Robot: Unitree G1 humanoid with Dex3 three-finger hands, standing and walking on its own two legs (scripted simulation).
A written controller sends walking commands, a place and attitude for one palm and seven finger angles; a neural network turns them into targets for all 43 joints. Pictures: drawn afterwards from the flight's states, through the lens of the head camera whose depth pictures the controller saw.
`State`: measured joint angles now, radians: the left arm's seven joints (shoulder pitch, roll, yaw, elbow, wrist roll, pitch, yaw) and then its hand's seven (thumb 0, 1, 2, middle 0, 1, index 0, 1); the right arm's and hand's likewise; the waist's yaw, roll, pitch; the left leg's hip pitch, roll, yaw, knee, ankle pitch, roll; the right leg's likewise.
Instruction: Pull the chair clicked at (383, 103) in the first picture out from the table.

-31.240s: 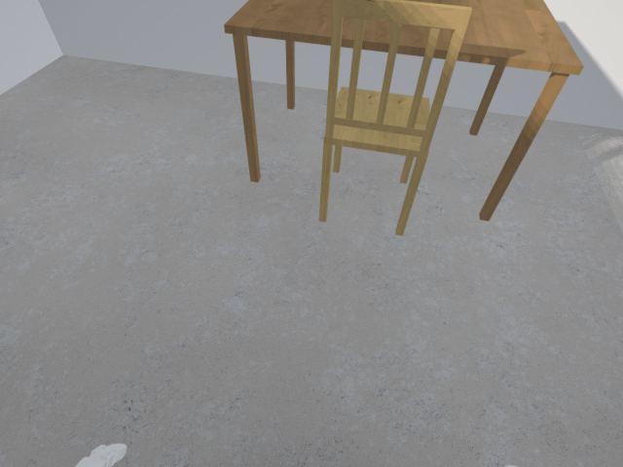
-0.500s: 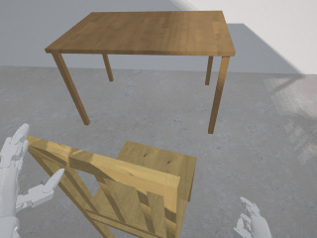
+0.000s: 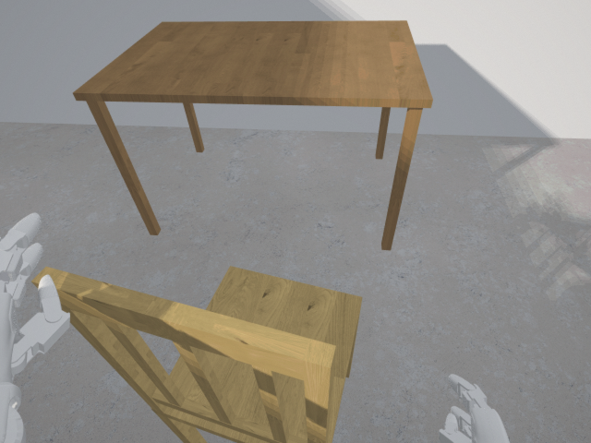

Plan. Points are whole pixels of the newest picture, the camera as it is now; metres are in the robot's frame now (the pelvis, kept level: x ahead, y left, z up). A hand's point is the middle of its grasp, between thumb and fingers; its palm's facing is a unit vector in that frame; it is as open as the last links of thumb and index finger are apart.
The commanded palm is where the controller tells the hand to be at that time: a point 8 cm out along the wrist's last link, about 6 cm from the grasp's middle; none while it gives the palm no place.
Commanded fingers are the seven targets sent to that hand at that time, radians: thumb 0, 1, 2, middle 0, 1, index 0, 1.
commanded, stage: step back with the hand held close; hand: left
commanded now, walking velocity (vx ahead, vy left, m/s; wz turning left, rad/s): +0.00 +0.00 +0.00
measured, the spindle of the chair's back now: (209, 384) +0.22 +0.17 -0.08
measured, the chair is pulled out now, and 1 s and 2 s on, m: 0.73 0.73 0.73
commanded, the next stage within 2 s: stop stepping back and stand still in 1.56 s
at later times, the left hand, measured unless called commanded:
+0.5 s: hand (58, 338) +0.17 +0.26 +0.15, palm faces +0.34 -0.77 -0.55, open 7.4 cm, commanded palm +0.11 +0.31 +0.17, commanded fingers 0.00 0.90 0.90 -0.20 -0.30 -0.20 -0.30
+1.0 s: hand out of the picture +0.10 +0.29 +0.16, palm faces +0.46 -0.73 -0.51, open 7.4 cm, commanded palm +0.03 +0.32 +0.17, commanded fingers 0.00 0.90 0.90 -0.20 -0.30 -0.20 -0.30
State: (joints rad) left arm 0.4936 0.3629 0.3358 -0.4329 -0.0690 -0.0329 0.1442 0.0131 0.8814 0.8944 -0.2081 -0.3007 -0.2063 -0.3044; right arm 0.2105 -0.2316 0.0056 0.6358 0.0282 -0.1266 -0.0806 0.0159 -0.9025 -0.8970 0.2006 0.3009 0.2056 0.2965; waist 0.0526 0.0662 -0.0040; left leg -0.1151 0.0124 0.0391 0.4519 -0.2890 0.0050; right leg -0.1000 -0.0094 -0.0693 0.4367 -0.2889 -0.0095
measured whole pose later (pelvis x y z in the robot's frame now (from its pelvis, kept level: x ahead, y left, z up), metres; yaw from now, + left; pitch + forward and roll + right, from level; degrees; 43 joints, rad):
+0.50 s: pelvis -0.04 +0.01 +0.00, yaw -2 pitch +1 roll +0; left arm 0.59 0.43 0.39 -0.49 -0.06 -0.10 0.15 0.01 0.89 0.90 -0.21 -0.30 -0.21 -0.31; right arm 0.18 -0.23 -0.01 0.57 0.02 0.00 -0.09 0.01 -0.90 -0.90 0.20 0.30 0.21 0.30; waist 0.00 0.05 0.03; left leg -0.26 0.00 0.07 0.49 -0.24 0.02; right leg -0.27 -0.02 -0.04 0.50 -0.24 0.00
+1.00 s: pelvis -0.10 +0.01 -0.01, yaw +1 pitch +0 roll -1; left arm 0.54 0.45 0.44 -0.52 -0.02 -0.14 0.20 0.01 0.89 0.90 -0.21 -0.30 -0.21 -0.31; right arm 0.23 -0.21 0.01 0.56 0.01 -0.07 -0.11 0.01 -0.90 -0.90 0.20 0.30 0.21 0.30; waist -0.01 0.01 0.03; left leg -0.41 0.01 0.02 0.60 -0.19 0.03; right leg -0.36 0.01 -0.03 0.58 -0.21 0.01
